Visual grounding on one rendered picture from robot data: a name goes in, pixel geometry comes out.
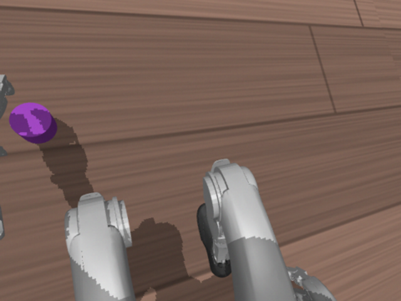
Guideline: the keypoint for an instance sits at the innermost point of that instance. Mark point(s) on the right robot foot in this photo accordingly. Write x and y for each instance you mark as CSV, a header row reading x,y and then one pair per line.
x,y
218,269

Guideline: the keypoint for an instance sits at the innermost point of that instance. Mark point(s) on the left robot hand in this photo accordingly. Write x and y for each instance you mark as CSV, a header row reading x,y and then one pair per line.
x,y
5,89

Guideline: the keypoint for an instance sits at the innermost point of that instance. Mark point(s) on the tin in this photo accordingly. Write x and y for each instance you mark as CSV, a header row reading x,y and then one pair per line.
x,y
33,122

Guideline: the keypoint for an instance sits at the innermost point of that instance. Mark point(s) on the right robot hand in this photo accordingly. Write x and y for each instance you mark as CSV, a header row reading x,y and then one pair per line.
x,y
314,290

